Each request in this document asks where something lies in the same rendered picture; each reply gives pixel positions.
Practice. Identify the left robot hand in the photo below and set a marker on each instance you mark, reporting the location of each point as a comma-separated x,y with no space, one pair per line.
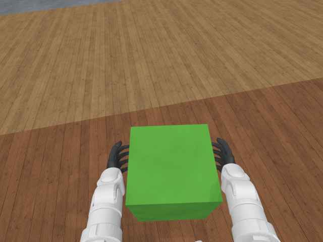
114,156

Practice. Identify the carton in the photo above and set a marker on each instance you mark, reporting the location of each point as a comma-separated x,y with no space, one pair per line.
172,174

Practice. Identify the right robot forearm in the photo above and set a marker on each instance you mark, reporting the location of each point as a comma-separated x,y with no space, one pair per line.
247,214

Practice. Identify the left robot forearm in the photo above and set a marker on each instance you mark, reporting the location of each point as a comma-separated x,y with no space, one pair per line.
104,219

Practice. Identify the right robot hand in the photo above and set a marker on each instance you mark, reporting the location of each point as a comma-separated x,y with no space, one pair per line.
225,154

